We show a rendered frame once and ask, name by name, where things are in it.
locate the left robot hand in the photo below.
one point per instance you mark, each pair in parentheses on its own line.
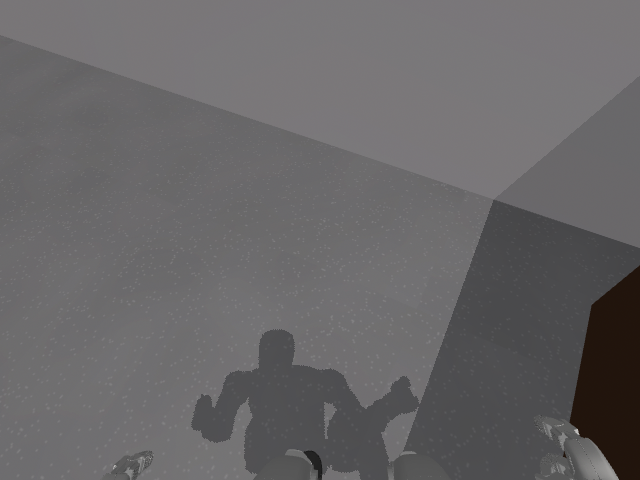
(128,468)

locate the right robot hand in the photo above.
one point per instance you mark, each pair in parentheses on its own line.
(584,460)

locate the left robot foot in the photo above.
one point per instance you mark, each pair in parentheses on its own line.
(316,461)

